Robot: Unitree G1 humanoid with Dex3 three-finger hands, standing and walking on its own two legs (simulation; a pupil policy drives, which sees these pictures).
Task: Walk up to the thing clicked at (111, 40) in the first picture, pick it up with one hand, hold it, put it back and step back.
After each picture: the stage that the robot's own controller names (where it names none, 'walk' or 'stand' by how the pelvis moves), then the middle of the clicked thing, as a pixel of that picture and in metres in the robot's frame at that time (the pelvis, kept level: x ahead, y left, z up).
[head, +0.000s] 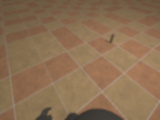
stand; (111, 38) +1.88 -0.53 -0.66
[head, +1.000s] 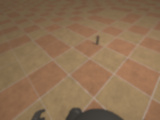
walk; (97, 40) +1.82 -0.06 -0.63
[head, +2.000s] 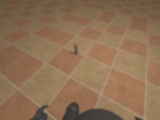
walk; (76, 49) +1.27 +0.34 -0.64
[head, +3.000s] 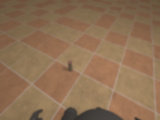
walk; (70, 66) +0.82 +0.29 -0.64
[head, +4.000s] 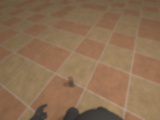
walk; (71, 82) +0.51 +0.25 -0.62
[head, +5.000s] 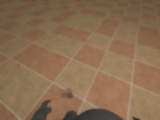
stand; (69, 93) +0.39 +0.24 -0.64
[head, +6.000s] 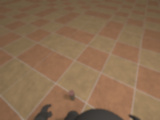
stand; (72, 95) +0.37 +0.21 -0.65
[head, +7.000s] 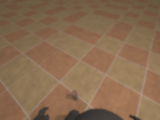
stand; (74, 95) +0.37 +0.17 -0.65
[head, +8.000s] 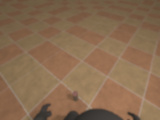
stand; (75, 96) +0.36 +0.16 -0.65
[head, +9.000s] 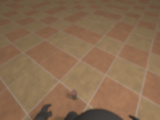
stand; (74, 95) +0.38 +0.17 -0.66
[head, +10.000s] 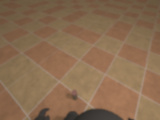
stand; (74, 95) +0.37 +0.16 -0.65
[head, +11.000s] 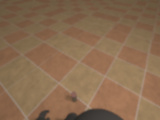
stand; (74, 97) +0.37 +0.17 -0.66
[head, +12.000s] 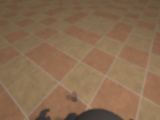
stand; (74, 97) +0.36 +0.17 -0.66
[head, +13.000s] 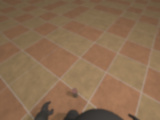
go down; (75, 93) +0.37 +0.16 -0.65
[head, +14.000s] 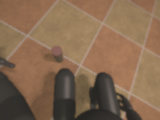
go down; (58, 55) +0.43 +0.25 -0.23
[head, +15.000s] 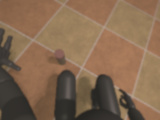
close in; (61, 58) +0.43 +0.24 -0.25
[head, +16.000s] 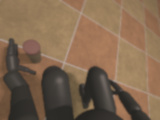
close in; (34, 54) +0.40 +0.29 -0.15
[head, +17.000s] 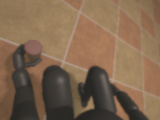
close; (34, 53) +0.39 +0.29 -0.15
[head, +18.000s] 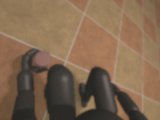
lift; (42, 62) +0.33 +0.26 -0.16
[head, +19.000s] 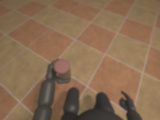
lift; (64, 73) +0.31 +0.17 +0.03
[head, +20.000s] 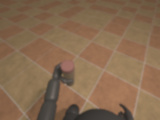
hold; (69, 75) +0.31 +0.15 +0.04
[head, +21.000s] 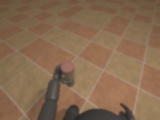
hold; (69, 76) +0.31 +0.15 +0.02
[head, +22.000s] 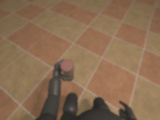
crouch; (68, 72) +0.34 +0.15 -0.02
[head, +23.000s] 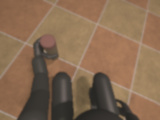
lower; (51, 50) +0.45 +0.23 -0.06
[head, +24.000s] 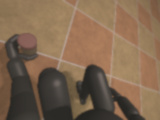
lower; (29, 49) +0.42 +0.29 -0.15
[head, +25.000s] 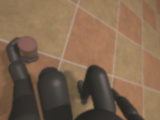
lower; (30, 52) +0.40 +0.29 -0.16
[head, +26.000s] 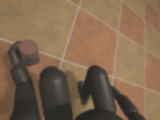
lower; (31, 55) +0.38 +0.29 -0.16
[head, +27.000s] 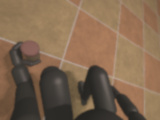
lower; (32, 55) +0.38 +0.29 -0.16
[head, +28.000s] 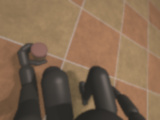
open; (39, 56) +0.38 +0.26 -0.17
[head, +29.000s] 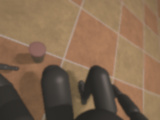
rise; (38, 55) +0.38 +0.27 -0.16
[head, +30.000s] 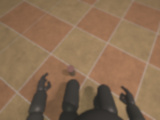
walk; (71, 71) +0.41 +0.19 -0.41
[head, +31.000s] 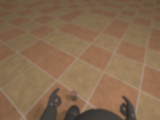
stand; (74, 96) +0.36 +0.16 -0.59
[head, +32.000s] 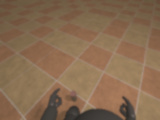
stand; (73, 96) +0.36 +0.17 -0.60
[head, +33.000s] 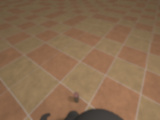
stand; (76, 97) +0.37 +0.15 -0.65
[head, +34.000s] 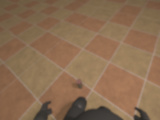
walk; (79, 84) +0.43 +0.17 -0.63
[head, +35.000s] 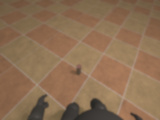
walk; (78, 70) +0.66 +0.11 -0.64
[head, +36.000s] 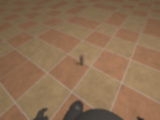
stand; (81, 60) +0.97 +0.19 -0.63
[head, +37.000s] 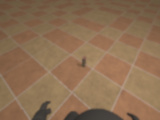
stand; (83, 62) +0.98 +0.11 -0.65
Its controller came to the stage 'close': yes
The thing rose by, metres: 0.67
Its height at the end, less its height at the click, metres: +0.00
